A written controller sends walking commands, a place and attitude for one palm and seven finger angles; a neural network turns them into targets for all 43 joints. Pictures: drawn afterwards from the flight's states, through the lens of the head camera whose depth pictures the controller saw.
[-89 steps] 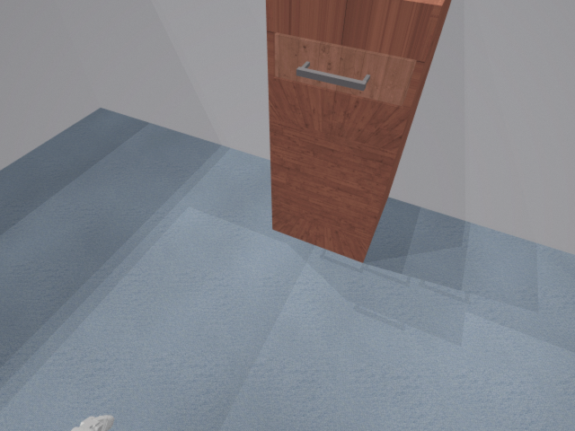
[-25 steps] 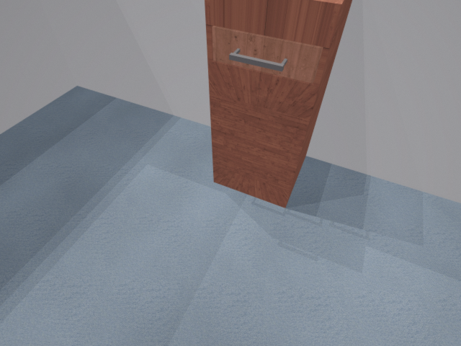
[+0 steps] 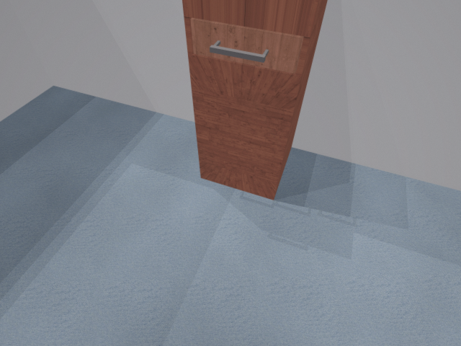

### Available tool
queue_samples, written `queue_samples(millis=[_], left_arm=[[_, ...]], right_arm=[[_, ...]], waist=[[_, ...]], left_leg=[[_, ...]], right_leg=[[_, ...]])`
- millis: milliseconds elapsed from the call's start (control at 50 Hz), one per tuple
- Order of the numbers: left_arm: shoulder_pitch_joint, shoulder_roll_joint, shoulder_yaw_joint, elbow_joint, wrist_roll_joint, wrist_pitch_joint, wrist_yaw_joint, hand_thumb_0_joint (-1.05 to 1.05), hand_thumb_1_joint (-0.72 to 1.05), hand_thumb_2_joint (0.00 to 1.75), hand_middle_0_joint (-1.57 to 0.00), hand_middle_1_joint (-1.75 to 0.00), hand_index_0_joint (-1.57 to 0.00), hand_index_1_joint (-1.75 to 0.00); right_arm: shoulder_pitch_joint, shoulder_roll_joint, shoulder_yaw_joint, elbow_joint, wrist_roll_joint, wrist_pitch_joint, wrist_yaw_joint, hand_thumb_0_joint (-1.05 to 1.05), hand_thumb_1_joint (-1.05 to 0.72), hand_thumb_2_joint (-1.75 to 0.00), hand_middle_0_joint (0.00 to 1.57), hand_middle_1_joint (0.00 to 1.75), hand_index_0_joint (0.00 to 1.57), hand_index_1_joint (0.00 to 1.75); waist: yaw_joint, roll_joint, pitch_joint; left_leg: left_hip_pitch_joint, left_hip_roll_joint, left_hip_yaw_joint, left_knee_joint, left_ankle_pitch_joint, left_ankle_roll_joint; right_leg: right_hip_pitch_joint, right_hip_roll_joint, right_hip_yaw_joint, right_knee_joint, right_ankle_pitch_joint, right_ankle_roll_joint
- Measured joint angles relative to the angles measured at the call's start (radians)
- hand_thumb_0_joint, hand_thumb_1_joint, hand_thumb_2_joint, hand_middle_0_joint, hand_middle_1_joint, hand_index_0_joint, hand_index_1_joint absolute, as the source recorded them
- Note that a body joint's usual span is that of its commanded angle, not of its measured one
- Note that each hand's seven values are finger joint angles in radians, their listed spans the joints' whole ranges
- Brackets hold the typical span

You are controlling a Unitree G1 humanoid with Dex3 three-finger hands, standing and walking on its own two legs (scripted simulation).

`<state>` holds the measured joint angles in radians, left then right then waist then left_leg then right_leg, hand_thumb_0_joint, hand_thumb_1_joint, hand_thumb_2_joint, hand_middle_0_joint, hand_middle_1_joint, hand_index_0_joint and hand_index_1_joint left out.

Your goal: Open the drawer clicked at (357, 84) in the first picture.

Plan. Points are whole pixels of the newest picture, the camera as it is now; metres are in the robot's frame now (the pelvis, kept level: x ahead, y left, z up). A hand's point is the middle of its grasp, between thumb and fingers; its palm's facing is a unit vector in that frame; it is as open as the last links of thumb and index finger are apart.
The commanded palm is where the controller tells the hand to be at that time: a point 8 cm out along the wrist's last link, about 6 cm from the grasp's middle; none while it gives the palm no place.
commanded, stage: turn to face it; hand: left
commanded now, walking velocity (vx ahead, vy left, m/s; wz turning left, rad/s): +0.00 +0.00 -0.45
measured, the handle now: (239, 50) +0.99 +0.05 +0.04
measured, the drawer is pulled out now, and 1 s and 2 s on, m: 0.00 0.00 0.00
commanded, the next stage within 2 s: take the last steps up to it in 0.48 s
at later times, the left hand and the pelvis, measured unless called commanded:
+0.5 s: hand out of the picture +0.04 +0.23 -0.18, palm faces -0.12 -0.97 -0.21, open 7.4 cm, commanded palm none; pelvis -0.05 +0.04 +0.00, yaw -10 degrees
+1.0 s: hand out of the picture -0.02 +0.22 -0.18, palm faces -0.18 -0.97 -0.14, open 7.4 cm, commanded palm none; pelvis -0.01 +0.05 +0.00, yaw -14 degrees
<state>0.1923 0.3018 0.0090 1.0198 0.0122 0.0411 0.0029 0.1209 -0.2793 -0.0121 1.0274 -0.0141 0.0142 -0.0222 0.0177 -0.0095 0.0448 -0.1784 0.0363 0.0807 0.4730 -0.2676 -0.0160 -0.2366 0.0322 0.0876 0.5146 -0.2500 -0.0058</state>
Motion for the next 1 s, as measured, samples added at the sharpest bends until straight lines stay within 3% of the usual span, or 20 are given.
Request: queue_samples(millis=[140,200,260,320,380,420,460,500,540,660,740,780,860,920,1000], left_arm=[[0.027,-0.058,0.006,-0.061,0.008,0.009,-0.014,0.01,0.91,0.89,-0.20,-0.30,-0.20,-0.30],[0.030,-0.088,0.006,-0.082,0.011,0.000,-0.008,0.01,0.91,0.89,-0.20,-0.30,-0.20,-0.30],[0.033,-0.108,0.010,-0.095,0.012,-0.002,0.002,0.01,0.91,0.89,-0.20,-0.30,-0.20,-0.30],[0.041,-0.107,0.018,-0.099,0.013,0.004,0.005,0.01,0.90,0.89,-0.21,-0.30,-0.20,-0.30],[0.049,-0.094,0.027,-0.101,0.009,0.013,0.006,0.01,0.90,0.89,-0.21,-0.30,-0.20,-0.30],[0.045,-0.078,0.038,-0.097,0.004,0.025,0.004,0.01,0.90,0.89,-0.21,-0.30,-0.20,-0.30],[0.041,-0.068,0.050,-0.087,0.009,0.035,0.000,0.01,0.91,0.89,-0.20,-0.30,-0.20,-0.30],[0.039,-0.056,0.062,-0.085,0.012,0.035,-0.007,0.01,0.91,0.89,-0.20,-0.30,-0.20,-0.30],[0.042,-0.050,0.068,-0.086,0.012,0.031,-0.011,0.01,0.91,0.89,-0.20,-0.30,-0.20,-0.30],[0.050,-0.063,0.056,-0.066,0.010,0.023,-0.011,0.01,0.91,0.89,-0.20,-0.30,-0.20,-0.30],[0.069,-0.083,0.036,-0.049,0.013,-0.016,-0.010,0.01,0.91,0.89,-0.20,-0.30,-0.20,-0.30],[0.079,-0.115,0.025,-0.031,0.011,-0.036,-0.005,0.01,0.91,0.89,-0.20,-0.30,-0.20,-0.30],[0.151,-0.156,0.013,-0.002,0.011,-0.069,0.004,0.01,0.91,0.89,-0.20,-0.30,-0.20,-0.30],[0.193,-0.168,0.011,0.032,0.013,-0.078,0.006,0.01,0.91,0.89,-0.20,-0.30,-0.20,-0.30],[0.229,-0.167,0.018,0.074,0.019,-0.080,0.005,0.01,0.91,0.89,-0.20,-0.30,-0.20,-0.30]], right_arm=[[0.042,0.045,-0.018,-0.038,0.000,0.022,0.004,0.00,-0.91,-0.90,0.21,0.30,0.20,0.30],[0.050,0.046,-0.030,-0.038,0.003,0.036,0.002,0.00,-0.91,-0.90,0.21,0.30,0.20,0.30],[0.048,0.047,-0.035,-0.041,0.007,0.033,-0.002,0.00,-0.91,-0.90,0.21,0.30,0.20,0.30],[0.052,0.059,-0.035,-0.055,0.011,0.024,-0.005,0.00,-0.91,-0.90,0.20,0.30,0.20,0.30],[0.064,0.067,-0.033,-0.073,0.013,0.005,-0.009,0.00,-0.91,-0.90,0.20,0.30,0.20,0.30],[0.074,0.079,-0.030,-0.079,0.005,-0.005,-0.010,0.00,-0.91,-0.90,0.20,0.30,0.20,0.30],[0.090,0.086,-0.025,-0.081,-0.002,-0.006,-0.009,0.00,-0.91,-0.90,0.20,0.30,0.20,0.30],[0.107,0.093,-0.020,-0.075,-0.009,-0.002,-0.009,0.00,-0.91,-0.90,0.20,0.30,0.20,0.30],[0.119,0.097,-0.016,-0.065,-0.012,0.002,-0.008,0.00,-0.91,-0.90,0.21,0.30,0.20,0.30],[0.143,0.099,-0.017,-0.040,-0.019,-0.007,-0.005,0.00,-0.90,-0.90,0.21,0.30,0.20,0.30],[0.189,0.095,-0.019,-0.010,-0.012,-0.007,0.006,0.00,-0.90,-0.90,0.21,0.30,0.20,0.30],[0.208,0.080,-0.025,0.018,-0.014,0.010,0.015,0.00,-0.91,-0.90,0.21,0.30,0.20,0.30],[0.232,0.070,-0.036,0.048,-0.021,0.026,0.039,0.00,-0.91,-0.90,0.20,0.30,0.20,0.30],[0.235,0.074,-0.044,0.036,-0.018,0.019,0.047,0.01,-0.91,-0.90,0.20,0.30,0.20,0.30],[0.224,0.085,-0.050,0.013,-0.011,0.009,0.057,0.01,-0.91,-0.90,0.20,0.30,0.20,0.30]], waist=[[-0.008,0.008,0.020],[-0.009,0.019,0.027],[-0.003,0.014,0.037],[-0.002,-0.009,0.029],[-0.011,-0.026,0.009],[-0.015,-0.050,0.006],[-0.018,-0.044,-0.002],[-0.018,-0.038,-0.011],[-0.014,-0.029,-0.018],[-0.029,0.010,-0.025],[-0.031,0.013,-0.046],[-0.028,0.048,-0.050],[-0.018,0.045,-0.071],[-0.021,0.025,-0.065],[-0.012,-0.003,-0.051]], left_leg=[[-0.082,0.029,0.034,0.136,-0.059,-0.007],[-0.157,0.009,-0.018,0.299,-0.178,-0.009],[-0.201,-0.020,-0.058,0.411,-0.220,-0.008],[-0.177,-0.033,-0.063,0.324,-0.199,-0.007],[-0.101,-0.037,-0.064,0.128,-0.101,0.002],[-0.096,-0.044,-0.040,0.107,-0.025,0.025],[-0.086,-0.028,-0.023,0.099,-0.026,0.041],[-0.068,-0.014,-0.010,0.066,-0.015,0.046],[-0.054,-0.001,0.003,0.037,0.001,0.047],[-0.048,0.029,0.043,0.021,0.013,0.043],[-0.087,0.031,0.065,0.116,-0.057,0.026],[-0.138,0.033,0.024,0.246,-0.166,0.017],[-0.248,0.024,0.000,0.448,-0.104,0.008],[-0.297,0.039,0.007,0.452,-0.036,-0.003],[-0.298,0.057,0.010,0.330,-0.013,-0.003]], right_leg=[[-0.097,0.031,0.032,0.134,-0.043,-0.008],[-0.120,0.040,0.034,0.140,-0.035,-0.013],[-0.116,0.042,0.054,0.093,0.007,-0.008],[-0.120,0.040,0.084,0.055,0.043,0.006],[-0.141,0.045,0.109,0.054,0.059,0.030],[-0.174,0.041,0.112,0.130,-0.027,0.022],[-0.229,0.045,0.059,0.311,-0.132,0.026],[-0.263,0.032,0.008,0.472,-0.145,0.031],[-0.255,0.008,-0.035,0.522,-0.143,0.037],[-0.091,-0.041,-0.108,0.270,-0.199,0.029],[0.055,-0.052,-0.117,-0.014,-0.095,-0.008],[0.059,-0.037,-0.127,-0.002,-0.063,-0.007],[0.117,-0.046,-0.121,-0.078,-0.054,0.005],[0.159,-0.063,-0.123,-0.131,-0.040,0.023],[0.194,-0.089,-0.129,-0.144,-0.063,0.049]])
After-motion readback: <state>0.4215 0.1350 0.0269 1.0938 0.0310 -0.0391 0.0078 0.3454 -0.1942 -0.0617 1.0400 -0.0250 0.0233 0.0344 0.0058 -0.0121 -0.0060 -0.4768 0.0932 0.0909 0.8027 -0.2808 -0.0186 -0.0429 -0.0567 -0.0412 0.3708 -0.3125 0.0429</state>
